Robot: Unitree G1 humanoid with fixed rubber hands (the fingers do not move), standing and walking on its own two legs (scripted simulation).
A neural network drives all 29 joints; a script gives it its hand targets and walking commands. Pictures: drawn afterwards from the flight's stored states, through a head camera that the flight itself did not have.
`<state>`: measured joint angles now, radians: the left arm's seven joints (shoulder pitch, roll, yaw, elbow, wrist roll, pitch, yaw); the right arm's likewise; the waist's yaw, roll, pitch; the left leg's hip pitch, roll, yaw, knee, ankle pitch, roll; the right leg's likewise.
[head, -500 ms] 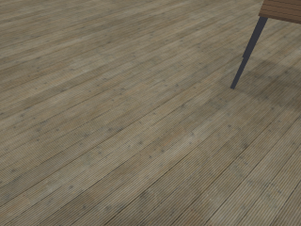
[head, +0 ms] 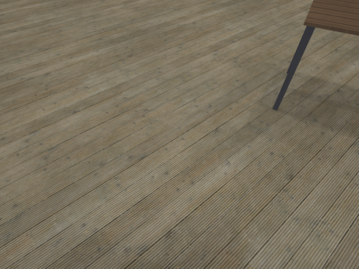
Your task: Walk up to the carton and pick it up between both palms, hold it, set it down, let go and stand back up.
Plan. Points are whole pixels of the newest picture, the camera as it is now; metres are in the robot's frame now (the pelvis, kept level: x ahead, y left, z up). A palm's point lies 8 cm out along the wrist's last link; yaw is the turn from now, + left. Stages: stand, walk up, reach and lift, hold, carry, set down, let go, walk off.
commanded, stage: stand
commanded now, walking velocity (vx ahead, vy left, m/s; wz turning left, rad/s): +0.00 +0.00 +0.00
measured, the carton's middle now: out of the picture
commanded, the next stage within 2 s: none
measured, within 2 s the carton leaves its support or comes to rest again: neither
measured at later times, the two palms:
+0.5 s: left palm out of the picture -0.01 +0.19 -0.15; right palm out of the picture -0.04 -0.19 -0.15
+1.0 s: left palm out of the picture -0.02 +0.19 -0.15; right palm out of the picture -0.03 -0.20 -0.15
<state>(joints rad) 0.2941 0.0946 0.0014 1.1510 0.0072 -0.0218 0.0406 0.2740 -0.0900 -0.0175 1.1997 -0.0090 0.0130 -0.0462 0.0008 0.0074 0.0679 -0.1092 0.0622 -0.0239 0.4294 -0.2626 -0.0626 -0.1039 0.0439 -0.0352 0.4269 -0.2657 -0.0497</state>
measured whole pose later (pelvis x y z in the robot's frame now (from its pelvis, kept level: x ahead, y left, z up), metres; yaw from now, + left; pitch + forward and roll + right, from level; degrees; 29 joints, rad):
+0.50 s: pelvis +0.00 -0.01 +0.00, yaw +0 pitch -2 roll +0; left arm 0.29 0.09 0.01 1.14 0.01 -0.02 0.04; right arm 0.31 -0.08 0.00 1.21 -0.01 0.00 -0.04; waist -0.01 0.02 0.07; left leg -0.13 0.07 -0.03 0.43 -0.26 -0.07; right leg -0.12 0.05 -0.04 0.42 -0.27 -0.06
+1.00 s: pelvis +0.00 -0.01 +0.00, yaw +0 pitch -2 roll +0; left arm 0.30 0.10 0.00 1.15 0.01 -0.03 0.03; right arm 0.28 -0.09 -0.01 1.20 -0.01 0.01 -0.04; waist 0.00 0.01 0.07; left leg -0.12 0.08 -0.02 0.43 -0.27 -0.08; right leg -0.12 0.06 -0.04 0.42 -0.27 -0.06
